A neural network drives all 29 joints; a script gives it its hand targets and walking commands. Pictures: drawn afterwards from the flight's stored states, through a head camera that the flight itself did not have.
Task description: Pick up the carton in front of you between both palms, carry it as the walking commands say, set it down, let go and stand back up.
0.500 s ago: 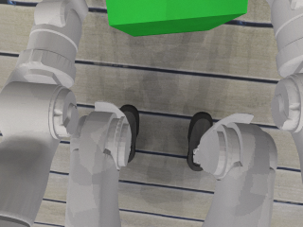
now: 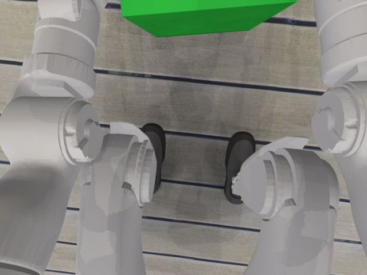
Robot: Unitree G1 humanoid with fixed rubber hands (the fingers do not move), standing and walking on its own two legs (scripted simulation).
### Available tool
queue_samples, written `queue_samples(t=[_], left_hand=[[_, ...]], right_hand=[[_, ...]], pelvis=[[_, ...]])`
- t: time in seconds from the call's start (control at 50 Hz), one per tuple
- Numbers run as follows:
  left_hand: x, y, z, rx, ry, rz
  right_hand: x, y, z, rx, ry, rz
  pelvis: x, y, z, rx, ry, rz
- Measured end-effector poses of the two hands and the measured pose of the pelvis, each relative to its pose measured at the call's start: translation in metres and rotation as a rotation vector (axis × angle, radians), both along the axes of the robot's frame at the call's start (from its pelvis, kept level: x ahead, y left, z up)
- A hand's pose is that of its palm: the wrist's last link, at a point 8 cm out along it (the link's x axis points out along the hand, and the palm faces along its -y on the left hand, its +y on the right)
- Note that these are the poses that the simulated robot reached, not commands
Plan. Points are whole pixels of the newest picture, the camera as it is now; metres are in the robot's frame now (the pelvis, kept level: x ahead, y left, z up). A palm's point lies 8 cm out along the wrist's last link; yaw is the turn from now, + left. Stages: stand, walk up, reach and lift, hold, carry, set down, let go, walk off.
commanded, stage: reach and lift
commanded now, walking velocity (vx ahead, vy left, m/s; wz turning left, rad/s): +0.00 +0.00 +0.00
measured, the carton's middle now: out of the picture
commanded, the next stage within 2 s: none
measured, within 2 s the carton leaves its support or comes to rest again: leaves its support in 0.12 s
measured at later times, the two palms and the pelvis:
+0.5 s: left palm out of the picture +0.51 +0.15 +0.02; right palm out of the picture +0.52 -0.15 +0.03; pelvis -0.01 +0.01 +0.09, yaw -3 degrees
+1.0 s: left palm out of the picture +0.48 +0.15 +0.16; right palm out of the picture +0.48 -0.15 +0.16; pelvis +0.02 +0.01 +0.20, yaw -3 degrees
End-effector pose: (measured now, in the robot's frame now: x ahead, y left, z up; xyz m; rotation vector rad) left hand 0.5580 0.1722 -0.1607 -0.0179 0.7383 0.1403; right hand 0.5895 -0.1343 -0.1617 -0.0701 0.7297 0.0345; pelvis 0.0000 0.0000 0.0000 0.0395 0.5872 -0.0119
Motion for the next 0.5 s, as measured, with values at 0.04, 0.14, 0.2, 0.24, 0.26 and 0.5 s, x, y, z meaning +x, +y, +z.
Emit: queue_samples(t=[0.04,0.14,0.2,0.24,0.26,0.5], left_hand=[[0.002,0.0,0.001,0.006,0.003,-0.001],[0.003,-0.005,0.017,0.031,0.002,0.036],[-0.003,-0.009,0.039,0.034,-0.019,0.066],[-0.008,-0.013,0.058,0.023,-0.036,0.065],[-0.011,-0.014,0.069,0.016,-0.042,0.062],[-0.048,-0.022,0.183,0.0,-0.021,0.033]], right_hand=[[-0.002,0.0,-0.001,0.008,-0.003,-0.005],[-0.011,0.001,0.006,-0.014,-0.005,-0.05],[-0.018,0.0,0.029,-0.009,-0.023,-0.072],[-0.023,-0.004,0.052,0.0,-0.039,-0.086],[-0.026,-0.006,0.065,0.004,-0.044,-0.095],[-0.065,-0.013,0.19,0.004,-0.021,-0.13]], pelvis=[[0.002,0.0,-0.002,-0.002,0.006,-0.001],[0.006,0.001,0.0,-0.007,0.041,-0.002],[0.007,0.004,0.008,-0.011,0.055,-0.01],[0.007,0.006,0.015,-0.014,0.077,-0.014],[0.007,0.007,0.02,-0.016,0.092,-0.015],[-0.006,0.013,0.088,-0.012,0.157,-0.035]])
